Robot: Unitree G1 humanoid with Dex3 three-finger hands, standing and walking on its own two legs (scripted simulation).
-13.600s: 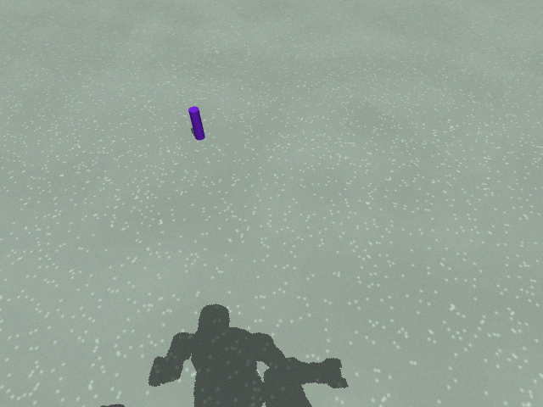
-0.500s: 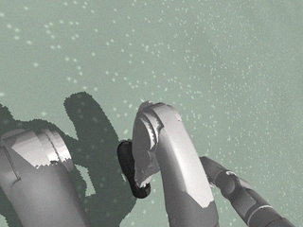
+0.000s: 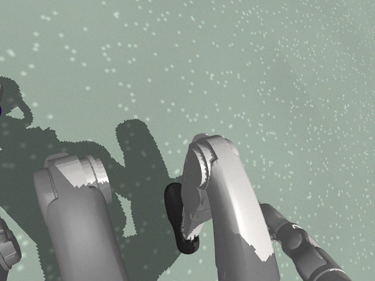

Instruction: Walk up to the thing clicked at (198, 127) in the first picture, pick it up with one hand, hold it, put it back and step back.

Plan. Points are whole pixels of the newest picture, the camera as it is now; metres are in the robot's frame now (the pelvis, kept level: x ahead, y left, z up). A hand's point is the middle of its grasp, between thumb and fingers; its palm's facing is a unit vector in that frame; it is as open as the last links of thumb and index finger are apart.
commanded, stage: settle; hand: left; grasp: from the side
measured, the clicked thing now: out of the picture +0.43 +0.33 -0.14
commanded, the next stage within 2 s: lift in 1.64 s
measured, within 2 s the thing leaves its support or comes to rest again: neither
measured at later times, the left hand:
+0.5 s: hand out of the picture +0.42 +0.32 -0.03, palm faces +0.33 -0.94 -0.07, open 7.4 cm
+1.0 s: hand out of the picture +0.42 +0.30 +0.02, palm faces +0.33 -0.94 -0.07, open 7.4 cm
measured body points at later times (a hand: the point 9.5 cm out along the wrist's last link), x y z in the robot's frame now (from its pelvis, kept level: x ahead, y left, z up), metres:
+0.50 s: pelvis +0.01 -0.01 +0.03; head +0.22 +0.11 +0.42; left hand +0.39 +0.37 -0.02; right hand +0.18 -0.25 -0.07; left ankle +0.08 +0.13 -0.27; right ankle +0.13 -0.13 -0.27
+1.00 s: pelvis +0.02 -0.02 +0.06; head +0.22 +0.06 +0.45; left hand +0.40 +0.35 +0.02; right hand +0.18 -0.27 -0.06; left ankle +0.08 +0.13 -0.27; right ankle +0.13 -0.13 -0.27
